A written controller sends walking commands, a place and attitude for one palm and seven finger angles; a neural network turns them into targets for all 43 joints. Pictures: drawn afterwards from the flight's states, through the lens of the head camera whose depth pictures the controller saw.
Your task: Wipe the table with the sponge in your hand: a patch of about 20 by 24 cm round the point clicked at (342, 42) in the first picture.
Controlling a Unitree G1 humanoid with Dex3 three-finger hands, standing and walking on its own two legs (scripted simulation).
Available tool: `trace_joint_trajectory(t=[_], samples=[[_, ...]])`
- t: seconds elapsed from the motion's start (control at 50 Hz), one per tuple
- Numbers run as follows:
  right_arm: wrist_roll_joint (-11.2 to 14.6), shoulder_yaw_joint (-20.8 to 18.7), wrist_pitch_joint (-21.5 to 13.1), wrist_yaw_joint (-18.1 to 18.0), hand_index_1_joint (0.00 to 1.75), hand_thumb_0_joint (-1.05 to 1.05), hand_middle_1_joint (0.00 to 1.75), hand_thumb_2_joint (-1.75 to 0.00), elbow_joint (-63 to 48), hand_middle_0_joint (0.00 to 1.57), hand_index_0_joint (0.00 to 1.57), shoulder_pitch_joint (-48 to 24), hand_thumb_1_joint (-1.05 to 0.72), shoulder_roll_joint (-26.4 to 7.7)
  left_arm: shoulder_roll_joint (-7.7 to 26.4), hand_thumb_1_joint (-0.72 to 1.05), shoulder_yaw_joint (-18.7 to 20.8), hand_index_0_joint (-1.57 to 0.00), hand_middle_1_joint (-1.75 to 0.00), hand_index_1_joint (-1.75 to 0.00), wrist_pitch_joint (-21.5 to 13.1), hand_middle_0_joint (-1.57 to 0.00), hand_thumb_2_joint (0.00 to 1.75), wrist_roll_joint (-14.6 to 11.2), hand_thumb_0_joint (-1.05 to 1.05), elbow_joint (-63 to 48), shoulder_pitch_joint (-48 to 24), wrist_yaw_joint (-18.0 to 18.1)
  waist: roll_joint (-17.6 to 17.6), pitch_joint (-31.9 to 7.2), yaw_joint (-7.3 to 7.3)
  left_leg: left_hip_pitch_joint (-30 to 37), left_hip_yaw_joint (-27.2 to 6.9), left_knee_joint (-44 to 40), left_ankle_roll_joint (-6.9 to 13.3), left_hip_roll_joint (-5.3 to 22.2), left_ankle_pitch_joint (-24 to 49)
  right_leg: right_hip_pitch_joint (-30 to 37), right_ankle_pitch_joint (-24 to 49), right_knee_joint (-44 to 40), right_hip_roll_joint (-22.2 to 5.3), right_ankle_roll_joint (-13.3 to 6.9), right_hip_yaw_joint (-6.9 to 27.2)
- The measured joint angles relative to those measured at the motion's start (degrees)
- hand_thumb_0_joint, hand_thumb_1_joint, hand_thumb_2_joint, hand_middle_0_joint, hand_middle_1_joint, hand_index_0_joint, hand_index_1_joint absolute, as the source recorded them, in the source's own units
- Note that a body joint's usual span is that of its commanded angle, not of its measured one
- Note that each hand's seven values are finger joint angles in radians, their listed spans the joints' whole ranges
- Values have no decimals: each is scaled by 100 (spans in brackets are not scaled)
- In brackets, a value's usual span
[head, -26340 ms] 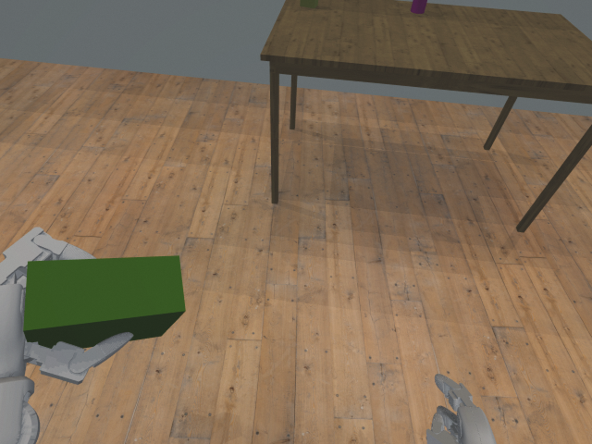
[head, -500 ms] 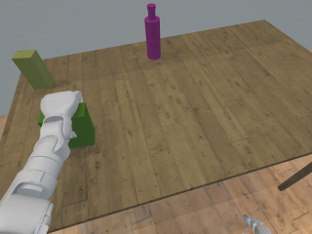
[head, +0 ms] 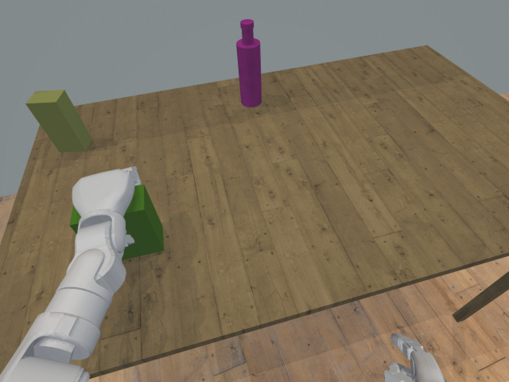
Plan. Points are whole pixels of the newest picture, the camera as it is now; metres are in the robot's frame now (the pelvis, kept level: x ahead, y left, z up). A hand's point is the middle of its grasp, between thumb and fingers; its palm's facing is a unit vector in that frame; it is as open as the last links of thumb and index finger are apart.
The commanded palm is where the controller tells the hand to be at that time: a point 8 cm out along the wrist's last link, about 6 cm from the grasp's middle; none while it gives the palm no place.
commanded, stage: wipe back along the middle lane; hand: left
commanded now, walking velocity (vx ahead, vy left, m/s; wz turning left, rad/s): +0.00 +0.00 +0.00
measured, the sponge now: (126, 232) +0.35 +0.28 +0.00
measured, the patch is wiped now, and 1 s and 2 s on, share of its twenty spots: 0.70 0.75 0.80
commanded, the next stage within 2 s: slide across to the third lane in 1.28 s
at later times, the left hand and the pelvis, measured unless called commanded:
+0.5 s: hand (121, 229) +0.32 +0.26 +0.06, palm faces +0.01 -0.03 -1.00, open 10.2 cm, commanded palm +0.28 +0.24 +0.09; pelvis -0.01 +0.00 +0.00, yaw +0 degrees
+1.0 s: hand (123, 252) +0.28 +0.24 +0.06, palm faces +0.04 -0.08 -1.00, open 10.2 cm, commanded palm +0.23 +0.23 +0.10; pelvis +0.00 +0.00 +0.00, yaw -2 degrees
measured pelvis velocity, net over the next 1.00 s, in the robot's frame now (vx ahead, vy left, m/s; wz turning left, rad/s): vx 0.00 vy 0.00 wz -0.03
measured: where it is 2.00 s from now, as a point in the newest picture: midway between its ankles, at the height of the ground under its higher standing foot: outside the picture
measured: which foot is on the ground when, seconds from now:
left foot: down 0.00-1.00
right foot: down 0.00-1.00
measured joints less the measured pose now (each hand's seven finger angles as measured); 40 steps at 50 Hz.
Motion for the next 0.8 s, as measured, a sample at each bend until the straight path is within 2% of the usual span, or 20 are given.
trace_joint_trajectory(t=[0.38, 0.66, 0.8], samples=[[24, 84, 20, -14, 30, 1, 30, -90, -80, 20, 20, -82, -90, 47, -178, -48, -284, -68, -140, -140, 452, -66, 106, 49, 0, -431, 350, 17, 19, 22, 44, 87, 56, 9, 20, -30, 69, 40, 43, 84, -28, 11, 56], [18, 113, -7, 85, 30, 1, 30, -90, -145, 20, 20, -270, -90, 67, -277, -48, -415, -68, -140, -140, 632, -66, 106, 30, 0, -1437, 1191, 72, 112, -14, 162, 267, 83, -10, 10, -19, -26, 179, -70, 127, -12, 6, 91], [8, 142, 3, 136, 32, 1, 30, -90, -162, 20, 22, -265, -90, 28, -252, -48, -443, -68, -140, -140, 787, -66, 106, 36, 1, -1979, 1592, 61, 107, 67, 157, 384, 98, -32, -5, 5, -55, 283, -94, 113, 14, -10, 108]])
